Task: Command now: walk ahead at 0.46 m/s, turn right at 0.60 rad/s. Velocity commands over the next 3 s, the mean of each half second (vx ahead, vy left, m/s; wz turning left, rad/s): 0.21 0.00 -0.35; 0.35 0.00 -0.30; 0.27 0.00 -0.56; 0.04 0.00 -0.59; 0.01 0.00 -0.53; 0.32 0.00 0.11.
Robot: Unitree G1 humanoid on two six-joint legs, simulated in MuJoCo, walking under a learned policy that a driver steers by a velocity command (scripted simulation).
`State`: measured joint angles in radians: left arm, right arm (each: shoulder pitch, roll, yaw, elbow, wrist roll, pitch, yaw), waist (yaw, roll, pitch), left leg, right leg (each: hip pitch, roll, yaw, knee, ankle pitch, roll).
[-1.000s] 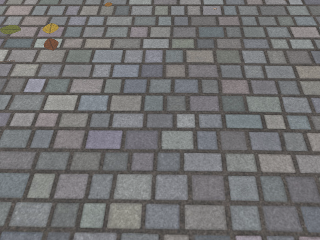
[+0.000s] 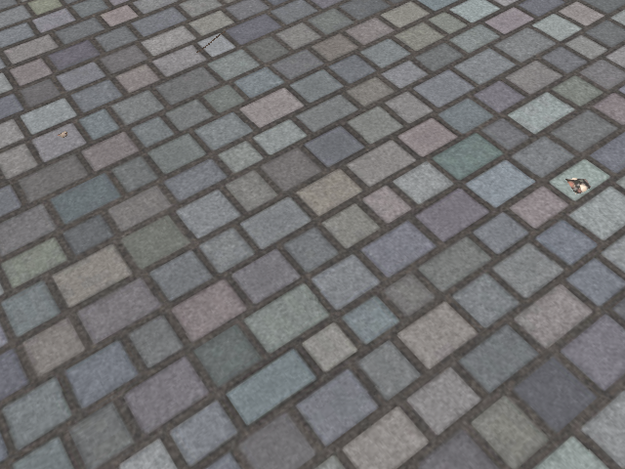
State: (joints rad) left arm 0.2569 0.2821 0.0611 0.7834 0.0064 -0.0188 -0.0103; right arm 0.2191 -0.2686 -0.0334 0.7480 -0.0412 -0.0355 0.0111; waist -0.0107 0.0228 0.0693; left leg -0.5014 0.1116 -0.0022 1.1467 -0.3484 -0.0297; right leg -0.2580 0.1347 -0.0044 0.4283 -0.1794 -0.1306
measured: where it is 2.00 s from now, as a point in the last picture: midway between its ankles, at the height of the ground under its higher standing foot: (372, 417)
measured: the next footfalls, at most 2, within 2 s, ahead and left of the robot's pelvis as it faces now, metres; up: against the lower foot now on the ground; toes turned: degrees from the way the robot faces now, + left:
left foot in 0.32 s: +0.32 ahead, +0.09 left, +0.00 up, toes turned -8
right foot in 0.74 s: +0.21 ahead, -0.07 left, +0.00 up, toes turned -11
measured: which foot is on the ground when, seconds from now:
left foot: up 0.00-0.30, down 0.32-0.74, up 0.76-1.00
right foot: down 0.00-0.34, up 0.36-0.72, down 0.74-1.00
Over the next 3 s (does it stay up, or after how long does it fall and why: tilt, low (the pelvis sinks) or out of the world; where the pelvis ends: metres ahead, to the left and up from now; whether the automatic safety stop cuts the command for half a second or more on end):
stays up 0.58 -0.18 -0.01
